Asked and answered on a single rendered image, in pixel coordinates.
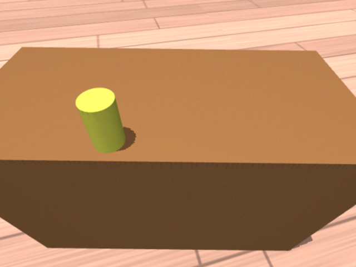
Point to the can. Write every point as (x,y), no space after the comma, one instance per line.
(99,112)

